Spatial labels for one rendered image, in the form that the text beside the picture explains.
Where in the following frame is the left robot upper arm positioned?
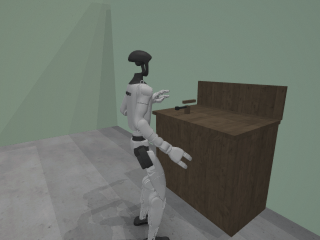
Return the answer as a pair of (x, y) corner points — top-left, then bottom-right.
(120, 94), (127, 116)

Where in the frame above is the robot right forearm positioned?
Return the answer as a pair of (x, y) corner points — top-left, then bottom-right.
(137, 119), (172, 154)

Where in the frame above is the right robot hand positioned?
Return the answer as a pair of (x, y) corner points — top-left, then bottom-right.
(168, 146), (192, 169)

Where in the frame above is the robot torso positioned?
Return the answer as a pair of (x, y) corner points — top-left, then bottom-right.
(126, 80), (153, 157)

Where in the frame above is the left robot hand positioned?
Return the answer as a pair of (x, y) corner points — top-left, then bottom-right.
(152, 90), (170, 104)

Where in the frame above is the right robot upper arm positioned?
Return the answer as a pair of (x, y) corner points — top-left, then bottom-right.
(133, 84), (153, 131)

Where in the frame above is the right robot shin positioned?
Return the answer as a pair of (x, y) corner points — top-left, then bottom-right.
(147, 197), (166, 240)

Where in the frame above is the tap lever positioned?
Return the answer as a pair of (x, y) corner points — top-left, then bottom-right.
(175, 106), (187, 111)

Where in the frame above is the counter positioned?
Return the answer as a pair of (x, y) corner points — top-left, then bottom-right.
(152, 81), (288, 237)

